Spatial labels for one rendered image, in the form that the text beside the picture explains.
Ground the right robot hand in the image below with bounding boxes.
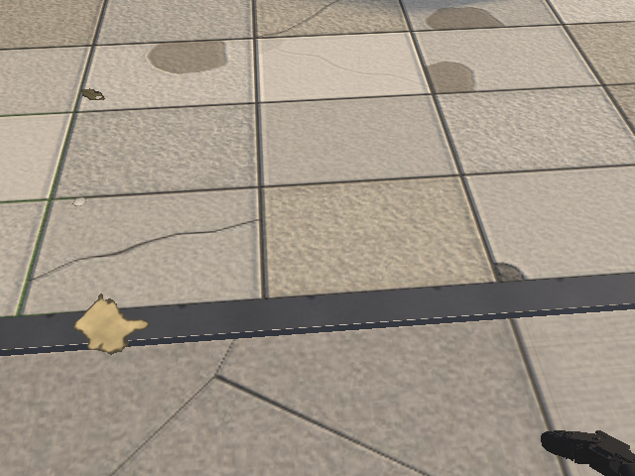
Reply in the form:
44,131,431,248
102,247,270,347
541,430,635,476

